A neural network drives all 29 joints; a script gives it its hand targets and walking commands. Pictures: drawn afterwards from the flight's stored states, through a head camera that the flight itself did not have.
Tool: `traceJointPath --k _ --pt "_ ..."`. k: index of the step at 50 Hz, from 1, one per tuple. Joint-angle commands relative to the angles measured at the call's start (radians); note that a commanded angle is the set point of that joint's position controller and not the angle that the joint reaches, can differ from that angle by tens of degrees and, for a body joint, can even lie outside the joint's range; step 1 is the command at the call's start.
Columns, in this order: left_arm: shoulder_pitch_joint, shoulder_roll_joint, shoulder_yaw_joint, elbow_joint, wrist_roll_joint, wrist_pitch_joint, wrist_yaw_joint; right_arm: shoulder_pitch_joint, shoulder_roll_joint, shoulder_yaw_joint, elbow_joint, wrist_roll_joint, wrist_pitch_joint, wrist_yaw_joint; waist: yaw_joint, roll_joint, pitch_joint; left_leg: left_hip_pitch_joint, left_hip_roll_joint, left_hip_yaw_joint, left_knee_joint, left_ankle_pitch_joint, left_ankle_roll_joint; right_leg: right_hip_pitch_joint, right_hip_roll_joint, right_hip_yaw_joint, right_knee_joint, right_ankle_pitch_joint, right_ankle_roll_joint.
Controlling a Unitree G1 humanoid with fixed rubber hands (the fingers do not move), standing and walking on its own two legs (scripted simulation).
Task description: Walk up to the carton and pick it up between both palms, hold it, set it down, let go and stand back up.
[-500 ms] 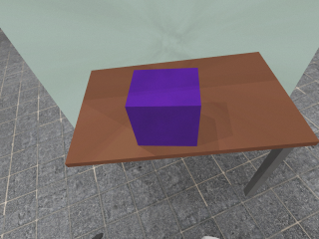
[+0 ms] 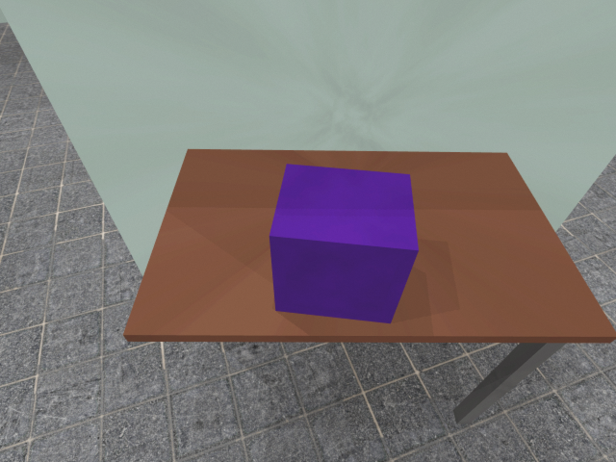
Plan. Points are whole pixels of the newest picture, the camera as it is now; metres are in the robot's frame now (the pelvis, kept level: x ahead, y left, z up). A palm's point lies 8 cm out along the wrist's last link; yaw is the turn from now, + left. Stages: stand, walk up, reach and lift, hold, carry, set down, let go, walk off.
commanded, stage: walk up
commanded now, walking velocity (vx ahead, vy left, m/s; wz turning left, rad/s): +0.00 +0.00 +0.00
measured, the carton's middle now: (339, 245) +0.46 -0.02 -0.02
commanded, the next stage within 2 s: stand in 0.12 s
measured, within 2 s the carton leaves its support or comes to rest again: neither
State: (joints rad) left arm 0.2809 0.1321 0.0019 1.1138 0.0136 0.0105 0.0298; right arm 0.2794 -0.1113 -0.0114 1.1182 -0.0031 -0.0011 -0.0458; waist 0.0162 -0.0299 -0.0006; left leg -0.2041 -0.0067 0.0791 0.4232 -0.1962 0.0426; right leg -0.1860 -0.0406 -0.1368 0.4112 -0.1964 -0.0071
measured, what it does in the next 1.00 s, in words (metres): stands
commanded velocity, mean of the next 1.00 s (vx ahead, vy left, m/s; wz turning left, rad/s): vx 0.00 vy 0.00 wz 0.00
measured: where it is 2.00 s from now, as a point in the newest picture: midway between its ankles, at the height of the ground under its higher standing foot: outside the picture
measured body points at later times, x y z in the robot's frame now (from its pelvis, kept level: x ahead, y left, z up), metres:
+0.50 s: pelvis +0.01 +0.00 +0.00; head +0.02 +0.00 +0.45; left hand -0.03 +0.19 -0.16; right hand -0.01 -0.20 -0.16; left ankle +0.02 +0.09 -0.74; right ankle +0.02 -0.11 -0.74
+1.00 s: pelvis +0.03 -0.01 +0.00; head +0.03 -0.01 +0.45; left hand -0.02 +0.18 -0.16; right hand +0.00 -0.20 -0.16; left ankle +0.02 +0.09 -0.74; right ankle +0.02 -0.11 -0.74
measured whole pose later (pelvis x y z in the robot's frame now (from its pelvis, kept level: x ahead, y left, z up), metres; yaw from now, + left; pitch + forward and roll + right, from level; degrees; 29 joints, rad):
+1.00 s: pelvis +0.03 -0.01 +0.00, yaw +0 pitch -1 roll +0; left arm 0.33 0.08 0.00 1.19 0.01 -0.02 0.04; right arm 0.32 -0.08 0.01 1.18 -0.01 -0.02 -0.04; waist 0.00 0.00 0.02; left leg -0.16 -0.01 0.06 0.40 -0.22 0.03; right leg -0.14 -0.03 -0.14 0.39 -0.23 -0.01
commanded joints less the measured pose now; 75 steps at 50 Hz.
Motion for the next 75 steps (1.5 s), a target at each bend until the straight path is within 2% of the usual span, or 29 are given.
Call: traceJointPath --k 1,6,8,14,18,58,59,60,61,62,63,64,65,66,67,68,69,70,71,72,73,74,75 --pt "0.114 0.043 0.005 0.023 0.001 -0.015 0.002 0.052 -0.087 -0.008 -0.015 0.005 -0.022 0.007 0.002 0.065 0.077 -0.085 0.142 -0.196 -0.226 -0.100 0.005 0.048 -0.064 0.094 -0.060 0.019 -0.001" --pt "0.106 0.036 0.001 0.035 -0.001 -0.022 0.006 0.069 -0.094 -0.009 -0.005 -0.001 -0.024 0.012 -0.011 0.020 0.070 -0.059 0.127 -0.173 -0.197 -0.069 0.012 0.024 -0.072 0.093 -0.076 -0.003 0.001" --pt "0.121 0.031 0.000 0.045 0.001 -0.022 0.007 0.078 -0.092 -0.008 0.001 -0.003 -0.022 0.012 -0.011 0.028 0.069 -0.062 0.131 -0.173 -0.203 -0.129 0.004 0.020 -0.072 0.085 -0.075 -0.047 0.011" --pt "0.141 0.035 -0.002 0.058 -0.001 -0.029 0.010 0.101 -0.064 0.002 0.019 -0.004 -0.024 0.014 -0.018 0.019 0.088 -0.039 0.110 -0.141 -0.157 -0.015 0.004 -0.006 -0.086 0.101 -0.089 -0.018 0.003" --pt "0.152 0.033 -0.003 0.064 -0.002 -0.030 0.012 0.112 -0.056 0.006 0.028 -0.003 -0.024 0.012 -0.019 0.027 0.092 -0.032 0.104 -0.131 -0.139 0.014 0.004 -0.009 -0.088 0.105 -0.092 -0.012 -0.002" --pt "0.161 0.006 0.004 0.081 -0.002 -0.032 0.016 0.135 -0.035 0.013 0.061 -0.003 -0.026 0.002 -0.014 0.031 0.104 -0.003 0.105 -0.123 -0.109 0.107 -0.002 0.035 -0.086 0.105 -0.099 0.058 -0.017" --pt "-0.861 0.242 -0.070 -0.241 -0.114 0.081 -0.040 -0.793 -0.134 -0.171 -0.232 -0.100 0.012 0.049 -0.129 -0.163 -0.115 -0.379 0.038 0.001 -0.039 -0.049 -0.020 -0.182 0.024 0.090 0.161 -0.005 0.017" --pt "-0.643 0.260 -0.112 -0.203 -0.119 0.127 -0.019 -0.579 -0.140 -0.253 -0.248 -0.180 0.105 0.090 -0.102 -0.126 -0.039 -0.480 0.018 0.045 -0.009 -0.219 -0.007 -0.151 -0.007 0.085 0.249 -0.189 -0.012" --pt "-0.559 0.227 -0.098 -0.278 -0.126 0.185 0.001 -0.503 -0.146 -0.240 -0.311 -0.176 0.146 0.109 -0.039 -0.135 -0.155 -0.419 0.023 0.047 -0.070 -0.197 -0.002 0.014 -0.010 0.080 0.193 -0.159 -0.010" --pt "-0.554 0.214 -0.064 -0.300 -0.121 0.227 0.028 -0.423 -0.116 -0.195 -0.382 -0.163 0.183 0.128 -0.006 -0.055 -0.177 -0.437 0.024 0.057 -0.050 -0.196 -0.007 0.007 -0.021 0.082 0.213 -0.115 -0.022" --pt "-0.595 0.147 -0.055 -0.336 -0.137 0.278 0.046 -0.435 -0.080 -0.151 -0.355 -0.149 0.203 0.136 -0.015 0.039 -0.170 -0.533 0.041 0.026 -0.013 -0.172 -0.009 -0.096 -0.045 0.094 0.268 -0.035 -0.040" --pt "-0.620 0.155 -0.044 -0.354 -0.191 0.363 0.040 -0.461 -0.024 -0.136 -0.305 -0.125 0.240 0.131 -0.026 0.076 -0.249 -0.547 0.050 0.002 0.043 -0.114 -0.003 -0.196 -0.063 0.112 0.324 0.038 -0.042" --pt "-0.629 0.125 -0.041 -0.377 -0.232 0.462 0.018 -0.457 0.044 -0.100 -0.238 -0.072 0.291 0.126 -0.036 0.099 -0.339 -0.545 0.061 -0.020 0.105 0.013 0.001 -0.296 -0.077 0.125 0.356 0.140 -0.044" --pt "-0.641 0.045 -0.040 -0.376 -0.239 0.541 -0.009 -0.478 0.110 -0.042 -0.187 0.002 0.351 0.121 -0.029 0.130 -0.457 -0.521 0.054 -0.033 0.198 0.195 -0.016 -0.400 -0.070 0.139 0.373 0.226 -0.054" --pt "-0.611 -0.008 -0.023 -0.322 -0.217 0.599 -0.036 -0.485 0.116 0.021 -0.182 0.078 0.413 0.106 -0.020 0.147 -0.538 -0.507 0.046 -0.046 0.279 0.319 -0.049 -0.460 -0.049 0.146 0.398 0.260 -0.072" --pt "-0.549 -0.037 -0.007 -0.265 -0.201 0.631 -0.063 -0.468 0.132 0.076 -0.212 0.147 0.484 0.087 -0.031 0.157 -0.595 -0.469 0.049 -0.057 0.284 0.287 -0.092 -0.467 -0.029 0.148 0.375 0.126 -0.101" --pt "-0.471 -0.076 -0.009 -0.216 -0.183 0.655 -0.084 -0.397 0.095 0.089 -0.209 0.193 0.532 0.061 -0.034 0.126 -0.633 -0.459 0.056 -0.067 0.311 0.358 -0.117 -0.489 -0.005 0.131 0.373 0.159 -0.109" --pt "-0.367 -0.096 0.001 -0.219 -0.143 0.668 -0.113 -0.289 0.027 0.107 -0.225 0.238 0.562 0.030 -0.056 0.109 -0.672 -0.393 0.048 -0.087 0.330 0.446 -0.137 -0.389 0.025 0.141 0.344 0.250 -0.118" --pt "-0.269 -0.068 0.046 -0.307 -0.081 0.683 -0.146 -0.211 -0.050 0.115 -0.288 0.279 0.565 -0.006 -0.058 0.091 -0.690 -0.284 0.041 -0.096 0.309 0.493 -0.135 -0.235 0.057 0.172 0.280 0.362 -0.109" --pt "-0.206 -0.031 0.109 -0.459 0.017 0.703 -0.171 -0.183 -0.110 0.089 -0.378 0.297 0.537 -0.050 -0.059 0.047 -0.639 -0.133 0.054 -0.120 0.243 0.465 -0.116 -0.122 0.079 0.201 0.210 0.432 -0.090" --pt "-0.219 -0.010 0.144 -0.619 0.123 0.726 -0.181 -0.218 -0.104 0.045 -0.449 0.283 0.479 -0.095 -0.028 0.074 -0.530 0.007 0.083 -0.170 0.136 0.268 -0.110 -0.055 0.072 0.253 0.136 0.318 -0.077" --pt "-0.198 0.049 0.136 -0.745 0.186 0.775 -0.175 -0.288 -0.127 -0.007 -0.430 0.240 0.379 -0.132 -0.036 0.121 -0.339 0.022 0.096 -0.161 0.080 0.264 -0.067 -0.062 0.104 0.198 0.132 0.353 -0.105" --pt "-0.202 0.062 0.166 -0.838 0.223 0.797 -0.166 -0.343 -0.147 -0.026 -0.415 0.193 0.292 -0.164 -0.044 0.153 -0.229 0.004 0.072 -0.143 0.032 0.315 -0.031 -0.048 0.120 0.177 0.096 0.343 -0.128"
